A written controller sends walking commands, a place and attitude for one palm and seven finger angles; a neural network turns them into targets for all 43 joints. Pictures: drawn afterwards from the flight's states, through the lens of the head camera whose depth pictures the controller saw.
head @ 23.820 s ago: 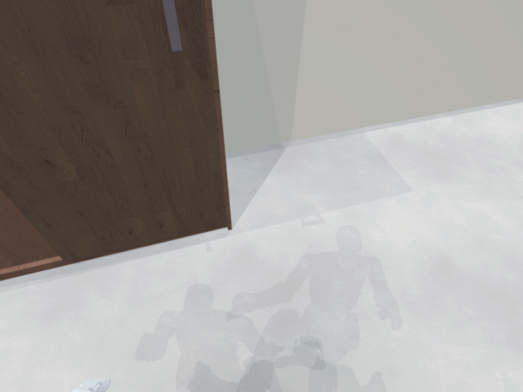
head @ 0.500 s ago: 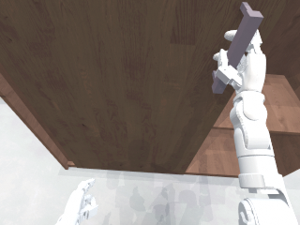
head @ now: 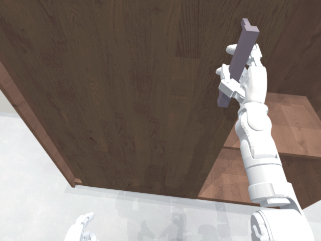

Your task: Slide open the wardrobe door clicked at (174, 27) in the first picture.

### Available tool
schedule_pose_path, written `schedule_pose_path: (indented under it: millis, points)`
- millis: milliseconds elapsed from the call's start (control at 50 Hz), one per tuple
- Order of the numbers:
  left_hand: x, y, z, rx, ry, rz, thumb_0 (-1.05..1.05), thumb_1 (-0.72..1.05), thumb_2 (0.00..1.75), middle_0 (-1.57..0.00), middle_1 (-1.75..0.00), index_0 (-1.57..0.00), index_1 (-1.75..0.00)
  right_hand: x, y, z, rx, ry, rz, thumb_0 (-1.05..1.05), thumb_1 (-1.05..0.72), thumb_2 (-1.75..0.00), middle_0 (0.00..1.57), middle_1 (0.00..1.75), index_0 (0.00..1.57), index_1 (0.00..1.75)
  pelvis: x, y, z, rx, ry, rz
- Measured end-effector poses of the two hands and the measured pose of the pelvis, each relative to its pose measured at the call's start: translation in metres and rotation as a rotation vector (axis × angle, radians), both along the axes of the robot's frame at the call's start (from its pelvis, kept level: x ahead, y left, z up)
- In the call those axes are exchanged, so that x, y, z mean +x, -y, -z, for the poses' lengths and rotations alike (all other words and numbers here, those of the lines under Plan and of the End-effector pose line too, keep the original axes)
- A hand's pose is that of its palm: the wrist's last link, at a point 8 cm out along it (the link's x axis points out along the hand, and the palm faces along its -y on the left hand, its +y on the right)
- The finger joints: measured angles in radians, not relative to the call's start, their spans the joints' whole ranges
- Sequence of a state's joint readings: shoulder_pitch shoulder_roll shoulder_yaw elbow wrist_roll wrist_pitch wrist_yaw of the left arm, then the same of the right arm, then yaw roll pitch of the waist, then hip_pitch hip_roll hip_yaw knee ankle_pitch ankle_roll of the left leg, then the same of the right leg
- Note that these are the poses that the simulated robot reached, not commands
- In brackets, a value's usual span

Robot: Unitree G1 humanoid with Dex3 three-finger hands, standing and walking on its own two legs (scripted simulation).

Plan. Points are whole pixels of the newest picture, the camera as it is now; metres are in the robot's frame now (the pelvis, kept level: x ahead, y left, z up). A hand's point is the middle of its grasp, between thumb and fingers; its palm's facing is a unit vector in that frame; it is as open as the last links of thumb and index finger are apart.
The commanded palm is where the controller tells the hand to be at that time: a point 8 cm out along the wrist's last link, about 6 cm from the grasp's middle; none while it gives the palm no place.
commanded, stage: loosen the grip on the handle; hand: right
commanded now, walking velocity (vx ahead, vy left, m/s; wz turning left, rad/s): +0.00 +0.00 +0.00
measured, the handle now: (232, 66) +0.46 -0.14 +0.23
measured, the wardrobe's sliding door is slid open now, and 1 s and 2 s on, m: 0.60 0.60 0.60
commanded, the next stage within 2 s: slip the hand off the handle in 0.64 s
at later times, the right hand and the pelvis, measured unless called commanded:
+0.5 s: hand (228, 79) +0.41 -0.12 +0.22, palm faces +0.12 +0.99 -0.10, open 13.8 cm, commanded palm +0.38 -0.17 +0.21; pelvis -0.04 +0.03 -0.01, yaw +1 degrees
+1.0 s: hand (237, 78) +0.42 -0.14 +0.22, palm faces +0.05 +1.00 -0.04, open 14.7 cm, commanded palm +0.38 -0.21 +0.21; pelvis +0.01 +0.00 +0.00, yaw +3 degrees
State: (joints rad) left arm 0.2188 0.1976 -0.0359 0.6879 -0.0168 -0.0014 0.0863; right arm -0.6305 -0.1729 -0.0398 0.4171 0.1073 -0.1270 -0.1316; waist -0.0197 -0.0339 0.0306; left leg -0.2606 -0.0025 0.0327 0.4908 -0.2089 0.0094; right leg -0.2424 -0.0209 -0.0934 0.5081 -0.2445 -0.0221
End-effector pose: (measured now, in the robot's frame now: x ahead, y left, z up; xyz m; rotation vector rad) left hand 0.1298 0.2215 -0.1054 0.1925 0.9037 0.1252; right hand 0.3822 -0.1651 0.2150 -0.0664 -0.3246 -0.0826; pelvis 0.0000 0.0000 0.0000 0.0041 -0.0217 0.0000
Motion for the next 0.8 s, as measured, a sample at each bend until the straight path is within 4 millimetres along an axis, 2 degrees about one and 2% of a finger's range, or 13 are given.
schedule_pose_path:
  millis: [60,120,160,220,260,340,440,560,660,800]
  points:
    - [-0.002,0.001,0.002,-0.003,-0.008,-0.003,0.01,0.9,0.9,-0.21,-0.3,-0.2,-0.3,0.0,0.0,0.0,-0.002,-0.001,0.001,0.01,-0.74,-0.77,0.45,1.4,0.18,1.38,0.0,0.0,0.0,0.0,0.001,0.0]
    - [-0.004,-0.005,-0.002,-0.009,0.028,0.004,0.01,0.9,0.9,-0.21,-0.3,-0.2,-0.3,0.011,0.009,-0.006,-0.11,-0.03,-0.033,-0.03,-0.58,-0.76,0.45,1.4,0.2,1.38,-0.007,-0.003,0.001,-0.004,-0.011,0.002]
    - [-0.008,-0.011,-0.008,-0.007,0.066,0.013,0.01,0.9,0.9,-0.21,-0.3,-0.2,-0.3,0.014,0.013,-0.01,-0.054,-0.07,-0.056,-0.04,-0.48,-0.75,0.48,1.4,0.24,1.38,-0.012,-0.007,0.001,-0.014,-0.03,0.015]
    - [-0.016,-0.023,-0.016,0.005,0.123,0.024,0.01,0.9,0.9,-0.21,-0.3,-0.2,-0.3,0.006,0.019,-0.013,0.068,-0.062,-0.025,-0.04,-0.38,-0.71,0.51,1.4,0.31,1.39,-0.018,-0.011,0.001,-0.015,-0.027,0.014]
    - [-0.024,-0.033,-0.019,0.011,0.148,0.023,0.01,0.9,0.9,-0.21,-0.3,-0.2,-0.3,0.0,0.017,-0.013,0.065,-0.035,0.016,-0.03,-0.29,-0.66,0.51,1.4,0.33,1.38,-0.023,-0.014,0.003,-0.016,-0.023,0.015]
    - [-0.045,-0.052,-0.02,0.033,0.151,0.001,0.01,0.9,0.9,-0.21,-0.3,-0.2,-0.3,-0.004,0.014,-0.011,0.027,0.003,0.075,-0.01,-0.03,-0.51,0.48,1.39,0.26,1.31,-0.031,-0.021,0.007,-0.017,-0.028,0.015]
    - [-0.074,-0.069,-0.015,0.059,0.098,-0.04,0.01,0.9,0.9,-0.2,-0.3,-0.2,-0.3,-0.003,0.011,-0.007,-0.028,0.027,0.058,-0.01,0.28,-0.34,0.43,1.36,0.21,1.27,-0.036,-0.027,0.009,-0.017,-0.041,0.004]
    - [-0.094,-0.075,-0.008,0.066,0.047,-0.11,0.01,0.9,0.9,-0.2,-0.3,-0.2,-0.3,0.009,0.012,-0.007,-0.036,0.012,0.018,-0.01,0.47,-0.25,0.36,1.28,0.25,1.24,-0.033,-0.027,0.008,-0.01,-0.052,-0.034]
    - [-0.088,-0.067,-0.007,0.054,0.038,-0.111,0.01,0.9,0.9,-0.2,-0.3,-0.2,-0.3,0.009,0.014,-0.004,-0.016,0.032,-0.006,-0.01,0.53,-0.22,0.37,1.25,0.26,1.2,-0.024,-0.023,0.006,-0.006,-0.056,-0.046]
    - [-0.045,-0.044,-0.013,0.04,0.092,-0.057,0.01,0.9,0.9,-0.2,-0.3,-0.2,-0.3,0.01,0.016,-0.001,-0.001,0.057,-0.025,-0.01,0.55,-0.21,0.38,1.23,0.25,1.16,-0.008,-0.013,0.003,-0.002,-0.056,-0.046]
